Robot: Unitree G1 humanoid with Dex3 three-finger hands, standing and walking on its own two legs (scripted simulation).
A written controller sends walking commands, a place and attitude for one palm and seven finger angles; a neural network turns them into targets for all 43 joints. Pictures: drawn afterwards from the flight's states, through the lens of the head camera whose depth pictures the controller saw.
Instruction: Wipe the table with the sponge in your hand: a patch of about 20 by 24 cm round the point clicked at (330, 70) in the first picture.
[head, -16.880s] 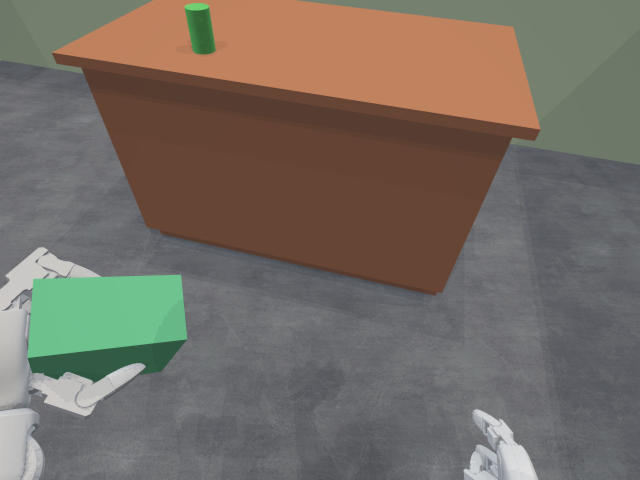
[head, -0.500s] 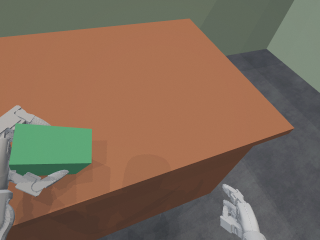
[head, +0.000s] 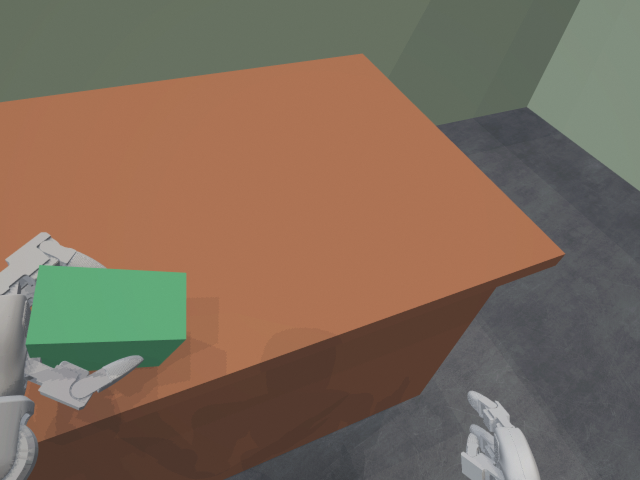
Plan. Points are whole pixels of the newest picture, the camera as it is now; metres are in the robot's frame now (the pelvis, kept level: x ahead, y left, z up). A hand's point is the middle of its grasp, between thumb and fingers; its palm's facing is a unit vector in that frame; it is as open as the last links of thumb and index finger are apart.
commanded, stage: shuffle to correct the standing spot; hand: left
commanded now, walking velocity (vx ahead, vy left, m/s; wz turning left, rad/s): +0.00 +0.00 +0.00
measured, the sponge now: (130, 324) +0.23 +0.21 +0.13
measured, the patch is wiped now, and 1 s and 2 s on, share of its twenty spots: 0.00 0.00 0.00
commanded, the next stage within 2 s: come to a stop and stand still in 0.80 s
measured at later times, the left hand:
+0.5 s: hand (135, 312) +0.23 +0.20 +0.15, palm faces +0.32 -0.86 -0.40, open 10.6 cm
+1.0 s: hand (176, 324) +0.22 +0.16 +0.15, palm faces +0.33 -0.86 -0.39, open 10.6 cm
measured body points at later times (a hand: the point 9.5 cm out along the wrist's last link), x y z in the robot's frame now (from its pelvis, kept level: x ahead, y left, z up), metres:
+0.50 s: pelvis +0.00 -0.04 +0.00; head +0.03 -0.03 +0.45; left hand +0.21 +0.24 +0.18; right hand +0.18 -0.26 -0.07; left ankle +0.03 +0.06 -0.74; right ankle +0.00 -0.12 -0.74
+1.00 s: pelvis +0.00 -0.08 -0.01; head +0.02 -0.07 +0.44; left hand +0.20 +0.21 +0.17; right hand +0.17 -0.33 -0.08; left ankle +0.03 +0.06 -0.74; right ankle +0.00 -0.12 -0.74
